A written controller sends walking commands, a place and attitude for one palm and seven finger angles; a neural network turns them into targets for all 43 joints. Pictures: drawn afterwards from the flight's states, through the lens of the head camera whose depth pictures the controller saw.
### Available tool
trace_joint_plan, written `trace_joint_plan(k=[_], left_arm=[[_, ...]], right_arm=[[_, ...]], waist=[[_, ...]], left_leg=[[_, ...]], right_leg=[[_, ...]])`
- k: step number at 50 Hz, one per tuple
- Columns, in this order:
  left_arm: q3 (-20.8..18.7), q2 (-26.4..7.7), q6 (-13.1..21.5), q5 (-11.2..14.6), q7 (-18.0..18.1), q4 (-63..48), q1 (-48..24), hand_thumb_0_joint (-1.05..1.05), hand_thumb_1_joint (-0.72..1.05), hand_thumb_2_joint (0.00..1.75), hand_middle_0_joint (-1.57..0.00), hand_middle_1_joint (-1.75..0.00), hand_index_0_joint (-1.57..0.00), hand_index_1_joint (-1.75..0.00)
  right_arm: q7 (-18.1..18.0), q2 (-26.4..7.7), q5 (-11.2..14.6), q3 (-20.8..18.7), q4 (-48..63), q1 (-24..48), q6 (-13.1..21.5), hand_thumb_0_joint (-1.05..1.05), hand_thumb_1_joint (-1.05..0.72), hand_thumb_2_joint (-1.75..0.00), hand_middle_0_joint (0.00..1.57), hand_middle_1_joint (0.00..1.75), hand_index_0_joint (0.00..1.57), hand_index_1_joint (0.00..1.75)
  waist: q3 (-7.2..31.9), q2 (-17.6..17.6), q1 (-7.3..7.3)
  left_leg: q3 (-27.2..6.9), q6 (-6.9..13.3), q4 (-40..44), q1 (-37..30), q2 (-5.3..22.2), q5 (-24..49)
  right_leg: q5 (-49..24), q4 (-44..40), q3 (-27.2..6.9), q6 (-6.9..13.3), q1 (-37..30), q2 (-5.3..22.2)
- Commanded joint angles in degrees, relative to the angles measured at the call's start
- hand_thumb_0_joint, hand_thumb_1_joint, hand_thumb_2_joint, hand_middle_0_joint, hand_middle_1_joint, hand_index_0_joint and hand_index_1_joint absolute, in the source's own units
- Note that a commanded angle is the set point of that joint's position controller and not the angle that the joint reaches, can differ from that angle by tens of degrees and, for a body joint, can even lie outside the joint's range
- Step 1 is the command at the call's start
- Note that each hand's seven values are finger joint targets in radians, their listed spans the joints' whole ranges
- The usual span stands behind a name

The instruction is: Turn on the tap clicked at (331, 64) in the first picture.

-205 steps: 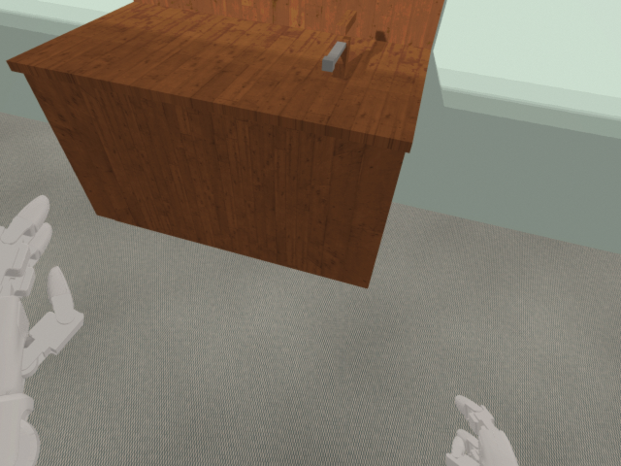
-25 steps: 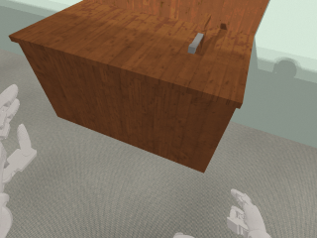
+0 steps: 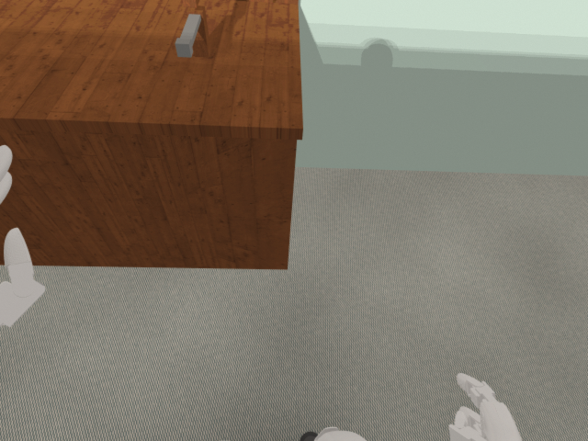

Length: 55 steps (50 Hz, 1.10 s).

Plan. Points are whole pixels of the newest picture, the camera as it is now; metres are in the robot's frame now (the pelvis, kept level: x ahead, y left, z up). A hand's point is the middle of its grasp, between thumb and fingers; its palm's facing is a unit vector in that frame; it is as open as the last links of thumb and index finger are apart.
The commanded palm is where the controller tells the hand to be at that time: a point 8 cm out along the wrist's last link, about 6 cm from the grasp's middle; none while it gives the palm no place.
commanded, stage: turn to face it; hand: left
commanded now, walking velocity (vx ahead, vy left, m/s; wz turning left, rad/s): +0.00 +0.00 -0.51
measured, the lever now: (184, 47) +0.81 +0.27 +0.09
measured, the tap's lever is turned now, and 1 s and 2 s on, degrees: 0 0 0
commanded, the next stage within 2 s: take the last steps up to it in 0.40 s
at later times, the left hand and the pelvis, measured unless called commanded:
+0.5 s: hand (188, 297) +0.21 +0.11 +0.19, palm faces +0.14 -0.85 -0.51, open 7.4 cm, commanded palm +0.17 +0.17 +0.19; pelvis -0.05 -0.06 +0.01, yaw -14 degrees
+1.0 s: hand (178, 296) +0.22 +0.12 +0.18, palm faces +0.24 -0.88 -0.40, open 7.4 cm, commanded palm +0.17 +0.18 +0.19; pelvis -0.04 -0.07 +0.01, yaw -11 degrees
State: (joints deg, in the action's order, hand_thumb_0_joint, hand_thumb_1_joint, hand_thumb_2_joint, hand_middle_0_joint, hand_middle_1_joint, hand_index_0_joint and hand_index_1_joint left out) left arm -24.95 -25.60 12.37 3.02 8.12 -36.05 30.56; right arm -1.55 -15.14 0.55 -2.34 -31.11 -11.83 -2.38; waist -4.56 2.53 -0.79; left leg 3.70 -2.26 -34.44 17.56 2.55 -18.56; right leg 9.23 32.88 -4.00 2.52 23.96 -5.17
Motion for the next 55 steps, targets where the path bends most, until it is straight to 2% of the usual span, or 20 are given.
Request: trace_joint_plan(k=[1, 3, 5, 12, 13, 14, 15, 17, 20, 27, 30, 34, 36, 39, 40, 42, 44, 46, 48, 55], left_arm=[[-5.35, -6.51, 3.48, -1.70, 0.97, -6.96, -5.00, 0.00, 0.90, 0.90, -0.20, -0.30, -0.20, -0.30], [-0.73, -2.86, 3.38, -2.05, 0.34, -5.67, -6.77, 0.00, 0.90, 0.90, -0.20, -0.30, -0.20, -0.30], [1.41, -2.50, 2.89, -2.30, 0.56, -8.44, -10.02, 0.00, 0.90, 0.90, -0.20, -0.30, -0.20, -0.30], [-1.77, -5.41, 2.95, -1.95, 0.94, -6.47, -9.52, 0.00, 0.90, 0.90, -0.20, -0.30, -0.20, -0.30], [-2.82, -6.37, 3.22, -2.01, 0.96, -5.66, -9.27, 0.00, 0.90, 0.90, -0.20, -0.30, -0.20, -0.30], [-4.92, -8.87, 3.66, -2.04, 1.33, -4.85, -8.54, 0.00, 0.90, 0.90, -0.20, -0.30, -0.20, -0.30], [-6.00, -8.96, 2.89, -0.97, 1.56, -2.98, -5.91, 0.00, 0.90, 0.90, -0.20, -0.30, -0.20, -0.30], [-7.46, -9.40, 2.70, -0.14, 1.62, -5.07, -1.10, 0.00, 0.90, 0.90, -0.20, -0.30, -0.20, -0.30], [-6.67, -6.93, 3.53, 0.07, 1.59, -6.21, 0.32, 0.00, 0.90, 0.90, -0.20, -0.30, -0.20, -0.30], [-4.61, -5.97, 2.83, -1.04, 2.25, -4.10, -1.48, 0.00, 0.90, 0.90, -0.20, -0.30, -0.20, -0.30], [-2.61, -6.10, 2.66, -1.60, 2.33, -5.98, -3.15, 0.00, 0.90, 0.90, -0.20, -0.30, -0.20, -0.30], [-1.29, -4.75, 3.61, -2.85, 2.16, -3.81, -4.47, 0.00, 0.90, 0.90, -0.20, -0.30, -0.20, -0.30], [-1.01, -5.23, 4.17, -3.65, 1.96, -3.45, -7.67, 0.00, 0.90, 0.90, -0.20, -0.30, -0.20, -0.30], [-0.01, -3.60, 3.92, -3.28, 1.76, -1.74, -8.14, 0.00, 0.90, 0.90, -0.20, -0.30, -0.20, -0.30], [0.16, -3.83, 3.97, -3.60, 1.75, -1.17, -8.88, 0.00, 0.90, 0.90, -0.20, -0.30, -0.20, -0.30], [-1.81, -6.12, 4.07, -3.10, 2.02, 0.81, -10.56, 0.00, 0.90, 0.90, -0.20, -0.30, -0.20, -0.30], [-1.29, -6.21, 4.58, -2.46, 1.74, -0.06, -12.23, 0.00, 0.90, 0.90, -0.20, -0.30, -0.20, -0.30], [-0.85, -5.52, 5.50, -2.36, 1.38, -1.50, -10.76, 0.00, 0.90, 0.90, -0.20, -0.30, -0.20, -0.30], [-1.71, -5.54, 6.07, -2.50, 1.48, -1.26, -8.06, 0.00, 0.90, 0.90, -0.20, -0.30, -0.20, -0.30], [-1.58, -4.29, 4.86, -2.11, 2.37, -2.72, -6.99, 0.00, 0.90, 0.90, -0.20, -0.30, -0.20, -0.30]], right_arm=[[-1.21, -3.82, -0.50, -0.36, 9.53, 5.55, 3.75, 0.00, -0.90, -0.90, 0.20, 0.30, 0.20, 0.30], [-0.37, -3.80, 0.05, -1.08, 8.59, 4.29, 4.48, 0.00, -0.90, -0.90, 0.20, 0.30, 0.20, 0.30], [0.18, -4.24, 0.63, -1.30, 8.18, 3.82, 5.47, 0.00, -0.90, -0.90, 0.20, 0.30, 0.20, 0.30], [1.00, -4.26, 0.12, -0.70, 7.68, 1.94, 8.39, 0.00, -0.90, -0.90, 0.20, 0.30, 0.20, 0.30], [1.22, -3.48, 0.40, -0.65, 7.62, 1.57, 8.31, 0.00, -0.90, -0.90, 0.20, 0.30, 0.20, 0.30], [1.15, -1.70, 0.48, -0.15, 8.22, 1.80, 8.08, 0.00, -0.90, -0.90, 0.20, 0.30, 0.20, 0.30], [1.11, -1.60, 0.93, -0.29, 9.22, 3.95, 7.81, 0.00, -0.90, -0.90, 0.20, 0.30, 0.20, 0.30], [0.45, -0.50, 0.42, 0.68, 7.97, 5.82, 6.63, 0.00, -0.90, -0.90, 0.20, 0.30, 0.20, 0.30], [-0.10, -0.06, 0.20, 1.52, 6.93, 6.58, 4.85, 0.00, -0.90, -0.90, 0.20, 0.30, 0.20, 0.30], [-2.08, -2.18, -0.13, 0.39, 6.40, 5.14, 5.75, 0.00, -0.90, -0.90, 0.20, 0.30, 0.20, 0.30], [-2.75, -3.55, -0.09, -0.70, 6.13, 3.72, 6.24, 0.00, -0.90, -0.90, 0.20, 0.30, 0.20, 0.30], [-3.19, -3.70, -0.64, 0.12, 5.67, 4.80, 6.99, 0.00, -0.90, -0.90, 0.20, 0.30, 0.20, 0.30], [-3.16, -3.60, -0.79, -0.24, 4.67, 4.75, 8.26, 0.00, -0.90, -0.90, 0.20, 0.30, 0.20, 0.30], [-2.79, -4.25, -0.49, -0.51, 3.97, 3.79, 8.94, 0.00, -0.90, -0.90, 0.20, 0.30, 0.20, 0.30], [-2.71, -4.09, -0.55, -0.39, 3.91, 3.60, 8.86, 0.00, -0.90, -0.90, 0.20, 0.30, 0.20, 0.30], [-2.27, -2.69, -0.30, -0.82, 3.82, 3.45, 8.73, 0.00, -0.90, -0.90, 0.20, 0.30, 0.20, 0.30], [-1.86, -3.71, -0.25, -1.34, 3.39, 5.19, 8.81, 0.00, -0.90, -0.90, 0.20, 0.30, 0.20, 0.30], [-1.54, -2.45, -0.61, -0.06, 2.31, 5.01, 7.71, 0.00, -0.90, -0.90, 0.20, 0.30, 0.20, 0.30], [-1.54, -1.86, -0.72, 0.35, 2.26, 5.02, 7.30, 0.00, -0.90, -0.90, 0.20, 0.30, 0.20, 0.30], [-2.43, -0.64, -0.81, -0.13, 4.41, 4.35, 8.26, 0.00, -0.90, -0.90, 0.20, 0.30, 0.20, 0.30]], waist=[[6.85, -22.59, 1.60], [3.62, -15.80, 1.28], [4.70, -15.41, 1.41], [8.83, -18.07, 1.03], [10.12, -11.79, 0.88], [11.29, 1.59, 0.80], [13.36, 13.27, 2.24], [12.25, 6.94, 1.65], [14.43, 3.07, 0.80], [15.03, 3.53, 1.44], [13.66, -0.49, 0.34], [4.24, -21.68, -0.05], [1.34, -15.70, 0.22], [3.90, -14.34, 0.63], [4.08, -10.77, 0.20], [5.58, 10.41, 0.49], [3.16, 6.91, 1.22], [3.48, 0.16, 0.80], [5.40, 2.35, 0.72], [8.46, 5.87, 1.49]], left_leg=[[-21.36, 11.38, 23.69, -0.35, 24.78, -5.84], [-11.24, 10.98, 18.40, -0.32, 21.12, 5.21], [-2.58, 7.85, 14.95, -3.17, 18.11, 14.16], [1.76, 3.15, 2.91, -2.68, 15.64, 20.08], [3.37, 1.64, -3.29, -0.48, 13.46, 15.46], [5.91, -0.78, -13.32, 7.38, 7.62, 1.98], [2.20, -1.86, -24.37, 14.99, 1.76, -15.49], [-5.40, -1.46, -33.01, 17.14, 3.52, -10.74], [-3.44, -1.86, -25.05, 12.94, 3.65, -7.13], [0.12, 0.84, -3.29, 2.21, -0.18, -3.01], [0.46, 3.07, 10.68, -8.00, 0.71, -1.51], [-20.62, 12.61, 24.10, 1.26, 16.18, -19.07], [-17.32, 12.58, 20.74, 5.08, 14.79, -15.07], [-8.25, 8.64, 12.29, 6.20, 9.47, -8.20], [-5.78, 7.18, 7.50, 9.58, 7.45, -6.84], [2.35, 2.83, -14.00, 19.89, -1.10, -10.45], [-5.49, 1.78, -28.88, 23.02, 1.82, -8.27], [-6.01, 1.55, -28.83, 21.11, 3.92, -4.27], [-3.15, 1.44, -20.29, 16.50, 4.34, -1.03], [7.30, 2.43, 5.01, -3.07, -0.81, 5.14]], right_leg=[[20.19, 29.93, 2.04, -4.01, 5.69, 2.61], [16.85, 34.40, 1.96, -4.76, 7.89, 5.77], [15.73, 26.58, 6.54, -5.57, 5.83, 6.21], [6.31, -5.45, 12.25, -4.82, -13.46, 4.52], [-1.04, -9.11, 8.29, -3.01, -17.08, 8.33], [-21.65, -9.31, -3.85, 1.41, -21.89, 16.77], [-30.43, -10.87, -17.37, 6.38, -21.78, 23.99], [-25.95, -10.38, -16.73, 8.56, -20.16, 24.19], [-25.26, -9.10, -7.10, 7.15, -19.31, 20.78], [-6.16, -13.32, -9.21, 6.10, -16.10, 18.82], [12.86, -12.33, -7.62, 2.87, -10.93, 16.21], [19.09, 11.94, 7.19, -1.96, -1.90, 4.91], [18.01, 11.11, 7.63, -2.72, -3.69, 6.61], [13.35, -3.90, 11.06, -2.65, -13.55, 6.33], [13.02, -7.77, 6.89, -1.22, -17.11, 9.16], [19.57, -17.82, -21.79, 7.00, -21.08, 25.98], [20.43, -22.21, -28.32, 11.27, -17.84, 30.96], [9.57, -19.82, -16.29, 10.10, -15.93, 28.60], [-1.70, -17.17, -6.11, 7.67, -15.50, 25.11], [4.06, -12.24, -0.07, 3.57, -12.91, 19.74]])
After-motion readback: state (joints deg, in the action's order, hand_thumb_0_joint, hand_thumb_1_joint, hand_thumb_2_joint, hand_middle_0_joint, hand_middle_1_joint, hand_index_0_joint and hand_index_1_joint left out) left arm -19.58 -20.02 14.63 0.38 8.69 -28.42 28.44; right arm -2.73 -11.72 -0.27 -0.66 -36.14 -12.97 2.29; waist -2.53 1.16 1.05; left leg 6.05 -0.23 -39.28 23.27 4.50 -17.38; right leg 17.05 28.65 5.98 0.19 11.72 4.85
